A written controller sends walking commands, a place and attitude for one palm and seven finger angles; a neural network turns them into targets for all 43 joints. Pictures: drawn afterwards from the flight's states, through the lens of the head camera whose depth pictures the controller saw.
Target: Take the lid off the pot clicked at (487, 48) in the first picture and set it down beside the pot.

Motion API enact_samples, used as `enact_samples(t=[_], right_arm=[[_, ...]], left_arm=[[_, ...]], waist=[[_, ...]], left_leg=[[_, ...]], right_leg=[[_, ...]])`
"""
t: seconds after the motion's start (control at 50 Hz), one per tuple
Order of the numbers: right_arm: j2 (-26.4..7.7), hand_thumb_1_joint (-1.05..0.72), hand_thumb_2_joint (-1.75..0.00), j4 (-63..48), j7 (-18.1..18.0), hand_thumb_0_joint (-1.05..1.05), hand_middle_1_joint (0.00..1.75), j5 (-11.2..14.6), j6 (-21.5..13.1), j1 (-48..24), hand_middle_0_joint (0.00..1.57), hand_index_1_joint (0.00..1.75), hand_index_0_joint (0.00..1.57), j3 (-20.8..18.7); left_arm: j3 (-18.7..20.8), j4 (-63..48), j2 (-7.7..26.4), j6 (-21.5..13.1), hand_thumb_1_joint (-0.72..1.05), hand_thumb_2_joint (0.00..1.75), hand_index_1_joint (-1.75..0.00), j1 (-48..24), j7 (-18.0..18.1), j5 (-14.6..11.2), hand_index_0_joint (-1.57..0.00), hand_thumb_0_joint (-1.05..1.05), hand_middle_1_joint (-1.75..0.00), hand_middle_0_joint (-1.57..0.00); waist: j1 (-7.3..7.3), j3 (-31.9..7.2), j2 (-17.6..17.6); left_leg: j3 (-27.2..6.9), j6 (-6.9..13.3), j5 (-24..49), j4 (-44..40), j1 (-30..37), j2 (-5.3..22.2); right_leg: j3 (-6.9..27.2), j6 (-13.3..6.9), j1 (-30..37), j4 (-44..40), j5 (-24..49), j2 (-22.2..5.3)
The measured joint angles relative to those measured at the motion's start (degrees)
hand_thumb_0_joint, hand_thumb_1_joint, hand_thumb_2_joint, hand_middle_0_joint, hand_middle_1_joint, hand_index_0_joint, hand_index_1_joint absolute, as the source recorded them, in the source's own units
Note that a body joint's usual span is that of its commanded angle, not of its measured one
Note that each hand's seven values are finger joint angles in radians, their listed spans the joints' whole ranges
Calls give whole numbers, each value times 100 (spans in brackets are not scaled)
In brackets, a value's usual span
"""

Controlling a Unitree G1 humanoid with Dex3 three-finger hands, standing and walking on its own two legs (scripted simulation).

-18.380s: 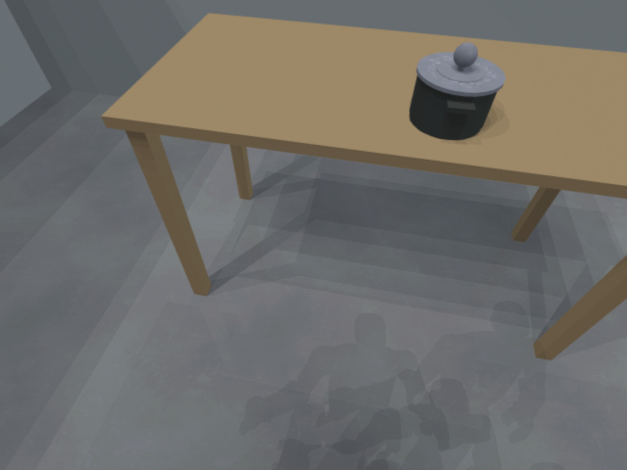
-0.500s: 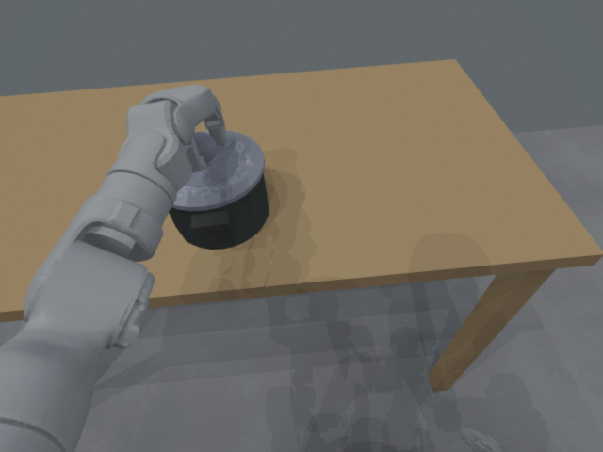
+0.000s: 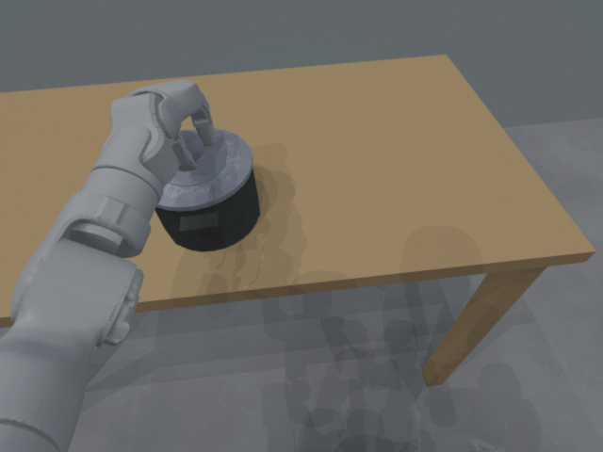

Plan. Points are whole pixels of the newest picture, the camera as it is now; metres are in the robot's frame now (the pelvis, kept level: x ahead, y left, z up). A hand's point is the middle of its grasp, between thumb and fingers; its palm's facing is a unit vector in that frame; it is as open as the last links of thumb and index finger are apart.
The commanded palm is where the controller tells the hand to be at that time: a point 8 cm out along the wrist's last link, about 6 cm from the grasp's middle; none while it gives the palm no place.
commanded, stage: close the fingers and squeeze the knob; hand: left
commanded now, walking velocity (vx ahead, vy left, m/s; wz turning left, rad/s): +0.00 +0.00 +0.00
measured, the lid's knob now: (187, 146) +0.50 +0.15 +0.15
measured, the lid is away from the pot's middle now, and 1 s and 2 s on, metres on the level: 0.00 0.01 0.00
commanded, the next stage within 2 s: lift the lid straight up in 0.54 s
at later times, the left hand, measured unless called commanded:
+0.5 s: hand (179, 148) +0.47 +0.15 +0.17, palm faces -0.31 -0.12 -0.94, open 7.3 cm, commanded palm +0.45 +0.15 +0.23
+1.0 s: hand (177, 141) +0.46 +0.14 +0.19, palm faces -0.28 -0.09 -0.96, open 7.3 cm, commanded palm +0.44 +0.15 +0.26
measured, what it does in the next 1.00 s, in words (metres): stands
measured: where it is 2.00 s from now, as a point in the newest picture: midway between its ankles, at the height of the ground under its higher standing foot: outside the picture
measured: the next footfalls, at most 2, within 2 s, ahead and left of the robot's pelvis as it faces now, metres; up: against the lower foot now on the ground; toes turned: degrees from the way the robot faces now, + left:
none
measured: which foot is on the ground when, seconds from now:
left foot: down 0.00-1.00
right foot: down 0.00-1.00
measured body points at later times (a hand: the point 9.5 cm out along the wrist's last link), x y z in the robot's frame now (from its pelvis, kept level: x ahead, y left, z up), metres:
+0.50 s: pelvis +0.00 +0.01 +0.00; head +0.03 -0.02 +0.45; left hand +0.48 +0.15 +0.22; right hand +0.11 -0.25 -0.13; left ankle +0.00 +0.08 -0.74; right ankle -0.02 -0.13 -0.74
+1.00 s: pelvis +0.00 +0.00 +0.00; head +0.02 -0.03 +0.45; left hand +0.47 +0.14 +0.24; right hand +0.11 -0.25 -0.13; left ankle +0.00 +0.08 -0.74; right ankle -0.02 -0.13 -0.74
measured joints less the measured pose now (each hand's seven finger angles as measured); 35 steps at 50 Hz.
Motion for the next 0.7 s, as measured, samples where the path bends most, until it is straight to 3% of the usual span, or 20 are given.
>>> enact_samples(t=[0.38, 0.7], right_arm=[[69, -91, -90, -108, 71, 1, 30, 14, 53, -225, 20, 30, 20, 41], [55, -91, -90, -55, 79, 1, 30, 4, 50, -106, 20, 30, 20, 12]], left_arm=[[-92, -422, -126, 114, 31, 62, -94, 221, 135, -35, -68, -2, -96, -74], [-166, -528, -145, 194, 31, 63, -95, 303, 167, -55, -67, -2, -96, -73]], waist=[[90, -16, 18], [84, -22, 37]], left_leg=[[0, 40, -7, 15, -2, -49], [2, 38, 19, -7, 15, -58]], right_leg=[[1, 45, 7, 10, -10, -48], [5, 44, 10, 19, -1, -57]])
